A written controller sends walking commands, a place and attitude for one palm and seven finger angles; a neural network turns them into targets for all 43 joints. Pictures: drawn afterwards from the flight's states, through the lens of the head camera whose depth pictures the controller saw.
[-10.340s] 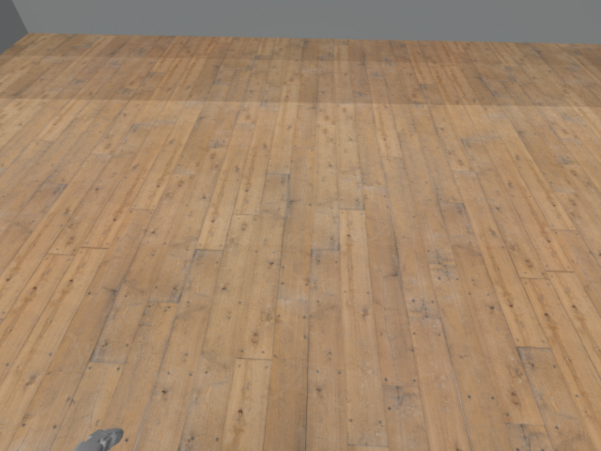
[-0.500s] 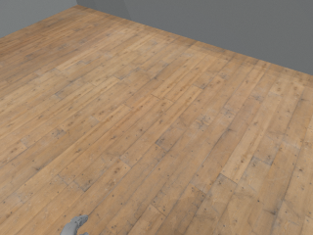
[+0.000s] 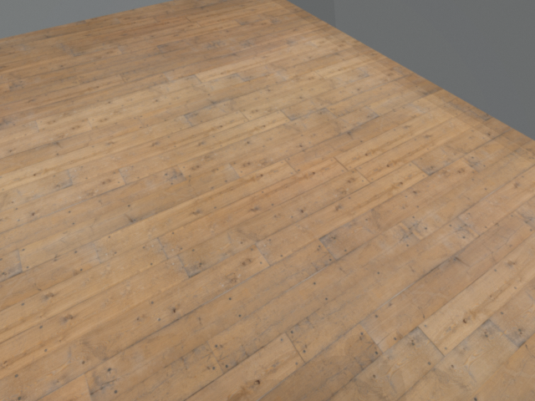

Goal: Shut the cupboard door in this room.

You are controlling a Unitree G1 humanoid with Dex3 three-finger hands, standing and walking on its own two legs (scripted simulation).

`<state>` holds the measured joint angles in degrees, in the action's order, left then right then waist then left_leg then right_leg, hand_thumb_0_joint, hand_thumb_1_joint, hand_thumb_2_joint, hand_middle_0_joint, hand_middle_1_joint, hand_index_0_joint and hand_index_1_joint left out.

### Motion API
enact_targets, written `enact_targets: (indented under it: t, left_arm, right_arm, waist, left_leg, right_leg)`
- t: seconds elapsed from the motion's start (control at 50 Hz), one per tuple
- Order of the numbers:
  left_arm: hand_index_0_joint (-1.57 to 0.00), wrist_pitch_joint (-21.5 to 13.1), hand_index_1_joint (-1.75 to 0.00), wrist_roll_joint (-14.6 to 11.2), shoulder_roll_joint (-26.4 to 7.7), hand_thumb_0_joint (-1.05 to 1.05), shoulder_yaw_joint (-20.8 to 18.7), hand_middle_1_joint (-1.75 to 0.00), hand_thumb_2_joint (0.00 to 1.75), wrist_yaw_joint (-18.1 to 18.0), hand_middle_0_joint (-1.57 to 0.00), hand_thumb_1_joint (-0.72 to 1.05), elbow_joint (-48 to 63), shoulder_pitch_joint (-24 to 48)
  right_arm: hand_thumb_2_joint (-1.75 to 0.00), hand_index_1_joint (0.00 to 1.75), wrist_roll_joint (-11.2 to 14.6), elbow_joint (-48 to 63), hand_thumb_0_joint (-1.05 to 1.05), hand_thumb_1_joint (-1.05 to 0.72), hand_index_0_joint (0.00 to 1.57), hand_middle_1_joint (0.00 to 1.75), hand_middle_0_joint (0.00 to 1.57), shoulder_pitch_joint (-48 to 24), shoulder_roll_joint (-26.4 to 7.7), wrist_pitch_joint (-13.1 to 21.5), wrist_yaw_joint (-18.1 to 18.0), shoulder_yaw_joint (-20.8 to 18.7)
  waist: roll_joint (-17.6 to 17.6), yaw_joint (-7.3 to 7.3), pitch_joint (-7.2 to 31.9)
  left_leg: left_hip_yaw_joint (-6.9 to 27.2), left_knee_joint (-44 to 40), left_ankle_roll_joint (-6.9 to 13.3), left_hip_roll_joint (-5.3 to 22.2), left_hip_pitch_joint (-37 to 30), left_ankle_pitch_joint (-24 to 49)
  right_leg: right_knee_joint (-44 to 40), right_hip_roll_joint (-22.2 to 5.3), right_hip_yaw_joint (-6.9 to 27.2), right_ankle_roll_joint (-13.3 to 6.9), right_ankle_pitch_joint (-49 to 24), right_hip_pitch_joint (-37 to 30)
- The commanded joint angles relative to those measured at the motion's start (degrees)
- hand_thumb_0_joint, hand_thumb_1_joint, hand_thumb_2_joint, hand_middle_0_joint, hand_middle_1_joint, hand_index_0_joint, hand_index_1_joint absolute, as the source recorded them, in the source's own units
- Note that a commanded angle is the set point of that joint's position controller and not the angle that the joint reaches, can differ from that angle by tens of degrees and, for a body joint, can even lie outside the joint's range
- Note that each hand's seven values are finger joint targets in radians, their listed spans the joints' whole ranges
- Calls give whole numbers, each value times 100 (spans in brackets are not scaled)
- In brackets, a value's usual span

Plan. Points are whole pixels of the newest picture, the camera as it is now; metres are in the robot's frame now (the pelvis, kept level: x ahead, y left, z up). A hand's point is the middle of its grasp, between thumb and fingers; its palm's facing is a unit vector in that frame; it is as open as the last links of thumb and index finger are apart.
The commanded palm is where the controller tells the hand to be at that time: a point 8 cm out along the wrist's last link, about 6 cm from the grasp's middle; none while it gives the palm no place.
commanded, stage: turn or walk to find it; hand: left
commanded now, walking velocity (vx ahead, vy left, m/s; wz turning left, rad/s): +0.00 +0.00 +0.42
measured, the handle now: out of the picture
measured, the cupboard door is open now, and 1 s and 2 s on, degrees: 89 89 89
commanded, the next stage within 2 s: none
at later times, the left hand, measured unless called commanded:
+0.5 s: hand out of the picture +0.06 +0.19 -0.14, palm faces +0.17 -0.94 -0.30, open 7.3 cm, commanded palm none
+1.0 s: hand out of the picture -0.12 +0.15 -0.16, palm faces +0.45 -0.86 -0.26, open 7.3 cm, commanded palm none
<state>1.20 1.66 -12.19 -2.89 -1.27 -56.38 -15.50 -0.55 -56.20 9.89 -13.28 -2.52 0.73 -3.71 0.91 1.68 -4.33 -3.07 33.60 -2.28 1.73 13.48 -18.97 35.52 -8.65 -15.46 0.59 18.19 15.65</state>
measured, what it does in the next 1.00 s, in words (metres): steps on the spot, turning left: right foot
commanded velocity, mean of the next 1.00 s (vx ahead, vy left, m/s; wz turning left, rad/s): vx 0.00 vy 0.00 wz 0.42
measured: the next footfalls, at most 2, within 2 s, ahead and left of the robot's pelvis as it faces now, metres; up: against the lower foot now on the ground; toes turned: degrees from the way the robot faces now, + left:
right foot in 0.48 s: +0.04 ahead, -0.12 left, +0.00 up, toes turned +6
left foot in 1.04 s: -0.11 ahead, +0.08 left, +0.00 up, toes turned +30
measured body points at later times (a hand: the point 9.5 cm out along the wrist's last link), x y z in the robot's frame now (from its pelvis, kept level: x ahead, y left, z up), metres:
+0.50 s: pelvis -0.03 -0.02 +0.00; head +0.00 -0.05 +0.45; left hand +0.05 +0.24 -0.12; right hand +0.05 -0.26 -0.16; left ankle -0.02 +0.12 -0.73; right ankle +0.00 -0.12 -0.73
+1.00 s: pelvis -0.06 -0.04 +0.01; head -0.03 -0.03 +0.46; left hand -0.14 +0.20 -0.14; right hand +0.11 -0.24 -0.14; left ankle -0.15 +0.07 -0.70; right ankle +0.00 -0.12 -0.73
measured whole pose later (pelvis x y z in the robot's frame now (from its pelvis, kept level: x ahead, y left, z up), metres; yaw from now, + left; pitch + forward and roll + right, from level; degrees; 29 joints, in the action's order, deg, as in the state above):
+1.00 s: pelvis -0.06 -0.04 +0.01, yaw +24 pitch +0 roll +1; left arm 0.8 2.0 -11.5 -2.7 -1.4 -56.4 -14.9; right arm -0.7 -57.2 9.9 -12.9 -3.6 0.8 -3.9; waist 0.6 2.2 -4.5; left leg -2.6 42.9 -3.0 2.2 16.7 -25.4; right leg 31.7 -7.7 -16.6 -1.8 15.3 15.5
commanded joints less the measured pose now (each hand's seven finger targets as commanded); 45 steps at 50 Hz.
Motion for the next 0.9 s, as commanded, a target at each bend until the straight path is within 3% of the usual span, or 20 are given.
enact_targets:
  t: [0.0,0.02,0.04,0.06,0.1,0.14,0.28,0.34,0.38,0.42,0.44,0.46,0.48,0.5,0.52,0.54,0.58,0.62,0.72,0.88]
  left_arm:
    - [-20,49,-30,-81,-474,0,-76,-30,90,-23,-20,90,634,357]
    - [-20,93,-30,-73,-572,0,-108,-30,90,-16,-20,90,634,462]
    - [-20,136,-30,-53,-520,0,-125,-30,90,-22,-20,90,518,453]
    - [-20,135,-30,-58,-632,0,-166,-30,90,7,-20,90,454,541]
    - [-20,91,-30,-69,-636,0,-161,-30,90,53,-20,90,339,347]
    - [-20,71,-30,-81,-628,0,-156,-30,90,60,-20,90,290,266]
    - [-20,79,-30,-105,-524,0,-112,-30,90,9,-20,90,586,712]
    - [-20,52,-30,-126,-474,0,-95,-30,90,2,-20,90,659,779]
    - [-20,30,-30,-142,-460,0,-100,-30,90,-5,-20,90,639,576]
    - [-20,-29,-30,-147,-494,0,-116,-30,90,-11,-20,90,546,175]
    - [-20,-85,-30,-129,-638,0,-148,-30,90,-22,-20,90,500,-18]
    - [-20,-158,-30,-51,-1011,0,-223,-30,90,-64,-20,90,497,-198]
    - [-20,-172,-30,-7,-1449,0,-305,-30,90,-83,-20,90,555,-212]
    - [-20,-132,-30,-62,-1390,0,-262,-30,90,-93,-20,90,633,-135]
    - [-20,-168,-30,-78,-1125,0,-280,-30,90,-110,-20,90,723,322]
    - [-20,-122,-30,-91,-1010,0,-240,-30,90,-110,-20,90,807,645]
    - [-20,-174,-30,-95,-721,0,-133,-30,90,-72,-20,90,858,863]
    - [-20,-210,-30,-96,-671,0,-115,-30,90,-68,-20,90,793,658]
    - [-20,-210,-30,-70,-724,0,-138,-30,90,-87,-20,90,564,163]
    - [-20,-152,-30,17,-1009,0,-244,-30,90,-79,-20,90,308,-230]
  right_arm:
    - [-90,30,-41,164,0,-90,20,30,20,917,-1429,154,-104,-269]
    - [-90,30,-68,182,0,-90,20,30,20,767,-1337,135,-133,-239]
    - [-90,30,-73,199,0,-90,20,30,20,508,-1151,172,-186,-191]
    - [-90,30,-72,253,0,-90,20,30,20,257,-993,168,-217,-138]
    - [-90,30,-51,330,0,-90,20,30,20,85,-884,212,-223,-71]
    - [-90,30,-27,342,0,-90,20,30,20,159,-898,246,-222,-72]
    - [-90,30,-74,355,0,-90,20,30,20,426,-934,207,-189,-164]
    - [-90,30,-96,387,0,-90,20,30,20,374,-945,165,-172,-187]
    - [-90,30,-106,435,0,-90,20,30,20,234,-952,143,-163,-203]
    - [-90,30,-80,472,0,-90,20,30,20,113,-932,125,-151,-222]
    - [-90,30,-40,493,0,-90,20,30,20,125,-815,127,-134,-219]
    - [-90,30,12,538,0,-90,20,30,20,253,-488,137,-101,-176]
    - [-90,30,1,700,0,-90,20,30,20,170,-272,128,-102,-143]
    - [-90,30,-38,685,0,-90,20,30,20,42,-557,54,-103,-221]
    - [-90,30,-80,512,0,-90,20,30,20,278,-587,-26,-83,-249]
    - [-90,30,-78,392,0,-90,20,30,20,402,-558,-70,-54,-281]
    - [-90,30,-100,178,0,-90,20,30,20,665,-453,-96,3,-243]
    - [-90,30,-90,124,0,-90,20,30,20,756,-415,-104,10,-231]
    - [-90,30,-88,148,0,-90,20,30,20,444,-418,-130,2,-202]
    - [-90,30,-11,302,0,-90,20,30,20,-88,-256,-22,-16,-59]
  waist:
    - [-1716,-562,767]
    - [-1151,-497,591]
    - [-1614,-416,552]
    - [-1469,-349,243]
    - [-1133,-214,262]
    - [-842,-190,399]
    - [-827,-364,424]
    - [-939,-365,382]
    - [-1065,-264,458]
    - [-940,-53,627]
    - [-586,43,703]
    - [536,100,932]
    - [1738,162,718]
    - [1096,172,581]
    - [1220,-73,407]
    - [899,-224,178]
    - [675,-377,68]
    - [759,-319,156]
    - [688,-110,128]
    - [935,156,451]
  left_leg:
    - [2322,-1539,1170,2207,-1181,3647]
    - [2004,-1527,1331,2171,-831,3277]
    - [1820,-1570,1174,1792,-671,3116]
    - [1656,-1549,1087,1556,-511,3043]
    - [1293,-1427,1003,1226,-687,3511]
    - [1199,-1396,1006,1163,-871,3765]
    - [1806,-1365,1237,1244,-856,3336]
    - [2016,-1301,1218,1167,-469,3149]
    - [2120,-1219,1168,1065,-221,2978]
    - [2052,-882,984,866,142,2613]
    - [1914,-561,743,611,618,2017]
    - [1373,275,379,69,1400,692]
    - [624,1607,56,-602,2112,-1403]
    - [890,2596,99,-359,1829,-1482]
    - [1103,3126,108,-241,1797,-1067]
    - [982,3470,90,-194,1785,-771]
    - [756,3771,-25,-109,1776,-152]
    - [663,3829,-124,-89,1837,83]
    - [592,3417,-232,78,1864,-4]
    - [92,1445,-146,130,1175,-843]
  right_leg:
    - [2042,189,851,333,1887,1562]
    - [2460,99,1137,279,1647,1460]
    - [2595,60,1334,314,1342,1530]
    - [2793,109,1364,331,1000,1596]
    - [2911,197,1359,375,591,1597]
    - [2878,227,1357,432,446,1562]
    - [1943,349,1442,489,734,1350]
    - [1197,502,1369,411,816,809]
    - [640,608,1319,361,635,388]
    - [-404,661,1241,335,-151,-357]
    - [-1157,520,1333,300,-727,-1061]
    - [-1740,-489,2263,41,-806,-1859]
    - [-1942,-1803,3571,-633,-1414,-1672]
    - [-2031,-1959,3404,-983,-1232,-752]
    - [-2276,-1621,3151,-924,-325,-300]
    - [-2311,-1386,2876,-747,69,-75]
    - [-2110,-880,1966,-523,-475,-83]
    - [-2045,-789,1649,-499,-811,-346]
    - [-2072,-1018,1690,-660,-765,-637]
    - [-1637,-1335,1488,-932,-1887,-1052]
